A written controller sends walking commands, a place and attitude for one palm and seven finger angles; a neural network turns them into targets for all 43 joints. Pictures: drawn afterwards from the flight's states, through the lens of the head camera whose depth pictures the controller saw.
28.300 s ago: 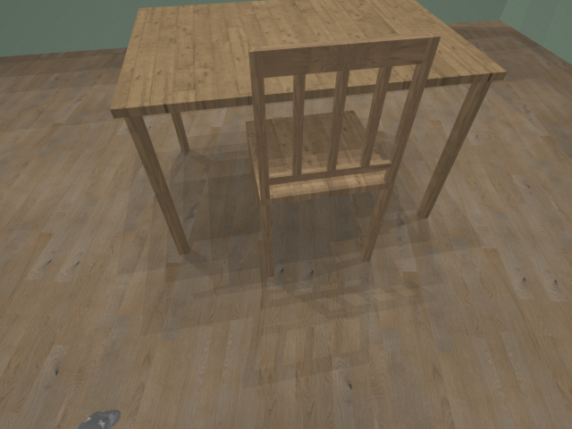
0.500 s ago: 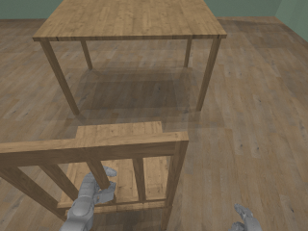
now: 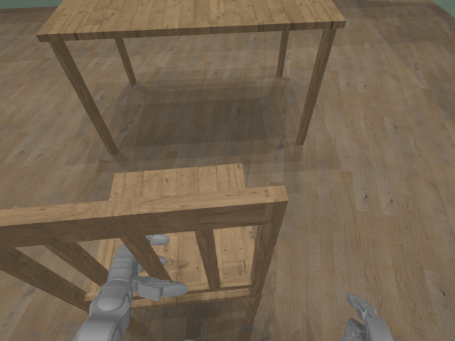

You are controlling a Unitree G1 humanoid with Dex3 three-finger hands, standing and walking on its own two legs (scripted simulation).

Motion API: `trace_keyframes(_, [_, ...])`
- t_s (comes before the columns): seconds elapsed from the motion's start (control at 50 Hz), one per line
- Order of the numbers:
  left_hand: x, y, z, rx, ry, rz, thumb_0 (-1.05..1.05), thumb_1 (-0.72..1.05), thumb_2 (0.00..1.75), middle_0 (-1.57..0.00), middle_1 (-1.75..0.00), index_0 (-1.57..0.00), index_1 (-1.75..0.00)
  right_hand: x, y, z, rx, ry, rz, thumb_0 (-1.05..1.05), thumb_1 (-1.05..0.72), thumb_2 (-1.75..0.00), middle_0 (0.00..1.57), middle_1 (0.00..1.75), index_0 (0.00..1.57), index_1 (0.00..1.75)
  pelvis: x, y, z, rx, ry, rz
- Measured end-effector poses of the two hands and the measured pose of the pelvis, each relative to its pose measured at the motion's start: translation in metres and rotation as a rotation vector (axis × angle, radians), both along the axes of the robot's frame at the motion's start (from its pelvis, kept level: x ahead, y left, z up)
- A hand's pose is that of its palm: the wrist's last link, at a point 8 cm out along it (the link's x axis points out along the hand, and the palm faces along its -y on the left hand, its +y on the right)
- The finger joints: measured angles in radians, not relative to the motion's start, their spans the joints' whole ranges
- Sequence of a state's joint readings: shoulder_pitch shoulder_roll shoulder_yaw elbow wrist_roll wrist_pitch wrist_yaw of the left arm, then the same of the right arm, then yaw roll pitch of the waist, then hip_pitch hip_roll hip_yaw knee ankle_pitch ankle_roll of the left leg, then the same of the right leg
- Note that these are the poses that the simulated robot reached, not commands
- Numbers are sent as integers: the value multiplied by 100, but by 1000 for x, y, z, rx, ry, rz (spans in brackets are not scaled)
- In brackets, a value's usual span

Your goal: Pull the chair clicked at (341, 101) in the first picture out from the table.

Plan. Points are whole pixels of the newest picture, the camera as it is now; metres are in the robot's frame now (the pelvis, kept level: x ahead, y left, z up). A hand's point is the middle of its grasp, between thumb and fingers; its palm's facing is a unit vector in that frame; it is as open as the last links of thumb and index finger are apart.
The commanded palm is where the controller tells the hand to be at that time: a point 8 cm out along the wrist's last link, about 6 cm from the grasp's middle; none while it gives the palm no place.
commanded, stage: open the thumb and straighten the fingers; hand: left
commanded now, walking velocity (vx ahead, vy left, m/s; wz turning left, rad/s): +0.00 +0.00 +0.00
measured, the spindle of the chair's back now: (153, 266) +0.26 +0.15 -0.04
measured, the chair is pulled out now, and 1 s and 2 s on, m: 0.76 0.76 0.76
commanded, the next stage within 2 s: draw the fingers out of the gap in 0.36 s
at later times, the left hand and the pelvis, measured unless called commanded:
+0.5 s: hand (158, 275) +0.25 +0.14 -0.05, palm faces +0.01 -0.99 -0.17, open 17.4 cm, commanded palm +0.23 +0.20 -0.03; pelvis +0.03 -0.01 -0.02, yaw +1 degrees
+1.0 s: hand (147, 324) +0.17 +0.14 -0.05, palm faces +0.04 -0.98 -0.17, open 17.5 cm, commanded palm +0.14 +0.19 -0.03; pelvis +0.01 +0.00 -0.03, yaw +2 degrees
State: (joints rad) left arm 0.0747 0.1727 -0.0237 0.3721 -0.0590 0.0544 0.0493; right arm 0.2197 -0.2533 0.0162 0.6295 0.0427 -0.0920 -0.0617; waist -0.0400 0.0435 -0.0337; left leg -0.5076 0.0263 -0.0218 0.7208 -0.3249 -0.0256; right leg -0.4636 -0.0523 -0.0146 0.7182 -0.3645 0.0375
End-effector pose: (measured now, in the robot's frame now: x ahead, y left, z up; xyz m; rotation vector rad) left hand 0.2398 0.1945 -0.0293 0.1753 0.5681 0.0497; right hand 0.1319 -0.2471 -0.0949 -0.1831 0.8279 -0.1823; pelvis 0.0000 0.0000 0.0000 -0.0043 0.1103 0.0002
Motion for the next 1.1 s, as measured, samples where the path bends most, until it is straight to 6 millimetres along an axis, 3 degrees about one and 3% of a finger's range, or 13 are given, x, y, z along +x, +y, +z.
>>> trace_keyframes(0.16, [6,-10,1,-19,1,-11,-1,-47,23,-26,-80,-27,-80,33,5,0,0,-69,35,1,-90,-90,20,30,20,30,16,-2,-7,1,32,8])
trace_keyframes(0.3, [6,-1,0,5,15,25,-1,-52,21,-12,-34,-12,-34,54,2,3,-11,-102,56,1,-90,-90,21,30,20,30,26,-7,-12,0,49,13])
trace_keyframes(0.42, [-4,-1,3,-2,15,22,-1,-53,20,-4,-11,-4,-11,62,-1,4,-24,-119,62,1,-90,-90,21,30,20,30,31,-9,-14,-4,56,23])
trace_keyframes(0.62, [-25,2,1,1,26,31,-2,-53,20,-1,-1,-1,-1,56,-4,2,-39,-120,39,1,-90,-90,20,30,20,30,29,-10,-19,-8,59,26])
trace_keyframes(0.88, [-81,2,-1,-3,51,48,-2,-53,20,0,0,0,0,53,11,2,-30,-182,50,1,-90,-90,21,30,20,30,16,-6,-26,-18,51,37])
trace_keyframes(1.1, [-103,-2,4,-15,29,40,-2,-53,20,0,0,0,0,54,22,3,-13,-240,61,1,-90,-90,21,30,20,30,5,-3,-32,-25,49,41])
